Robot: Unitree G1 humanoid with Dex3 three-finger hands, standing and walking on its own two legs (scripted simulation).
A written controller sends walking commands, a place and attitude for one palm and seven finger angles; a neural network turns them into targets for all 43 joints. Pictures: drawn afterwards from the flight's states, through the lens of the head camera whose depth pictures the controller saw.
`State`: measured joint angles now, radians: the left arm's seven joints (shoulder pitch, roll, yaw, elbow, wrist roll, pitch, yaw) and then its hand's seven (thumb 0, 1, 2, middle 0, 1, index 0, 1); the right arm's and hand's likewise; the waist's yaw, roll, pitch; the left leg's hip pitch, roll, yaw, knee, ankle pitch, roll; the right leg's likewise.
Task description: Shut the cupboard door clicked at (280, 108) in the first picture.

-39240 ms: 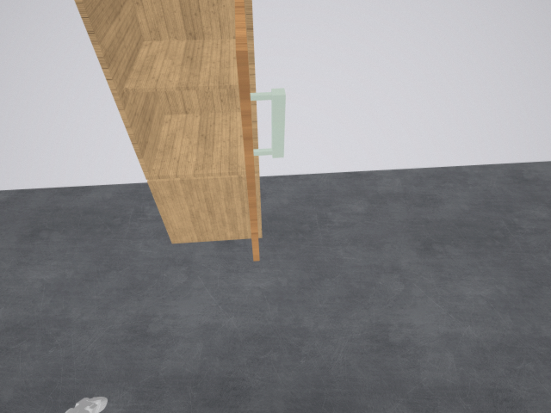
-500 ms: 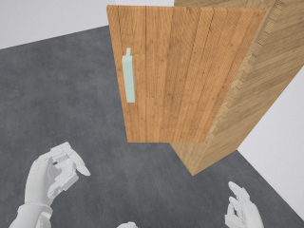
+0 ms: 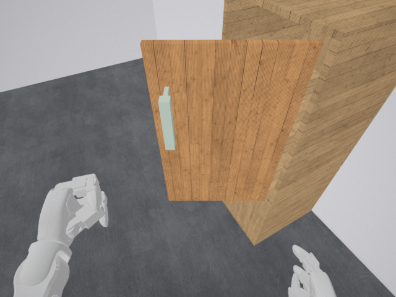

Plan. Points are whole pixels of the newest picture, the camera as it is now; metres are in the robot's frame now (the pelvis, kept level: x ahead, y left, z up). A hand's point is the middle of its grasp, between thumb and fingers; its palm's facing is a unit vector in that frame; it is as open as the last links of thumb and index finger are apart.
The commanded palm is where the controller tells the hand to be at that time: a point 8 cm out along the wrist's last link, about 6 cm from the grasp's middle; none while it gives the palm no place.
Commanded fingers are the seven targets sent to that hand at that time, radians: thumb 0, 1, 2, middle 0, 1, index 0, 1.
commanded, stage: raise the hand and make a fist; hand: left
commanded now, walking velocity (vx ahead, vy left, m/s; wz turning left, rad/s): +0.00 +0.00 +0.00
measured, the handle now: (168, 119) +0.48 +0.12 +0.11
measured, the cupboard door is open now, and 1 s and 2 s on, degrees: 61 61 61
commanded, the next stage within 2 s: bring the fist close to the handle in 0.32 s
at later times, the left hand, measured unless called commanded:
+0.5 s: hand (116, 211) +0.23 +0.17 +0.11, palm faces +0.11 -0.99 -0.05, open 3.1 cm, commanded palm +0.22 +0.21 +0.11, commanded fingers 0.00 0.90 0.90 -1.30 -1.50 -1.30 -1.50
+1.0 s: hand (151, 175) +0.31 +0.13 +0.11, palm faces +0.07 -1.00 -0.02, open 3.1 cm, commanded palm +0.29 +0.17 +0.11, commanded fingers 0.00 0.90 0.90 -1.30 -1.50 -1.30 -1.50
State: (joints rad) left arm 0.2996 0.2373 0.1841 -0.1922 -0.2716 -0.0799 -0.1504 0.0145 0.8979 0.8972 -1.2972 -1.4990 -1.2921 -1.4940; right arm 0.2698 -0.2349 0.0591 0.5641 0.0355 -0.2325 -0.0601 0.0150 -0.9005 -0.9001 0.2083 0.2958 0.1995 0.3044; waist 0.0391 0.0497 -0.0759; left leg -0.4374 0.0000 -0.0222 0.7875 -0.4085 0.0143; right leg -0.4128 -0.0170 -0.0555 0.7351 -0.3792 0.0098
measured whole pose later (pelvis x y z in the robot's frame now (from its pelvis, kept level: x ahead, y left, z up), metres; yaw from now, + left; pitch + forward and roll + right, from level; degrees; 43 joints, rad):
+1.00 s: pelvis +0.01 -0.01 +0.01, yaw -1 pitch +3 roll +0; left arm 0.02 0.13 0.05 0.02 -0.16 -0.07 0.02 0.01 0.90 0.90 -1.30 -1.50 -1.30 -1.50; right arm 0.24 -0.23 0.04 0.60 0.02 -0.18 -0.03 0.01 -0.90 -0.90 0.21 0.30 0.20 0.30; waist 0.02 0.04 -0.05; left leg -0.39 0.00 0.00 0.72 -0.39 0.00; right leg -0.39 -0.01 -0.03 0.71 -0.37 0.00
